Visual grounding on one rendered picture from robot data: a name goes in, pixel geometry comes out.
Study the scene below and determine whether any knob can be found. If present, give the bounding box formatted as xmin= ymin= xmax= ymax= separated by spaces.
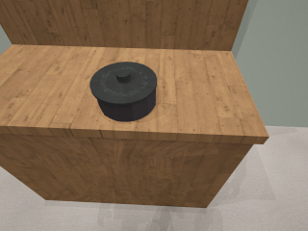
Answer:
xmin=115 ymin=68 xmax=131 ymax=82

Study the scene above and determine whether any lid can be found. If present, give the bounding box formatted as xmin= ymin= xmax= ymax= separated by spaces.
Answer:
xmin=90 ymin=62 xmax=157 ymax=106

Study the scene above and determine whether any table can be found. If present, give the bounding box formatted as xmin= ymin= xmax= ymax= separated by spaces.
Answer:
xmin=0 ymin=0 xmax=270 ymax=208

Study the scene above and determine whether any pot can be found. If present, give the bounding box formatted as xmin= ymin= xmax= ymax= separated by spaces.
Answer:
xmin=97 ymin=90 xmax=156 ymax=122

